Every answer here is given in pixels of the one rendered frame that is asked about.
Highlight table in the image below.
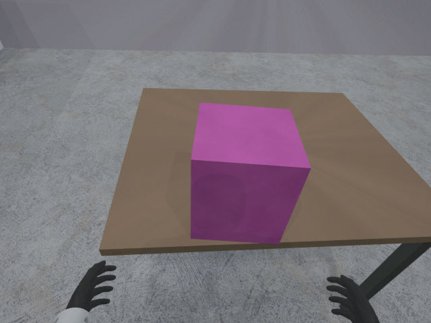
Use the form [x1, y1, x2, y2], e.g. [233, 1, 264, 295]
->
[99, 88, 431, 311]

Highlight left robot hand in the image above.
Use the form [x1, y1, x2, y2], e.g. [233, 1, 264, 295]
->
[66, 260, 117, 312]

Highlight right robot hand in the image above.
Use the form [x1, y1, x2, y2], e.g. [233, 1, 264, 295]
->
[327, 275, 380, 323]

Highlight left robot forearm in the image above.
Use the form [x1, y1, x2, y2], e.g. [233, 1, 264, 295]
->
[53, 308, 90, 323]

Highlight carton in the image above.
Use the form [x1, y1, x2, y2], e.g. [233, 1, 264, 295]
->
[191, 102, 311, 244]

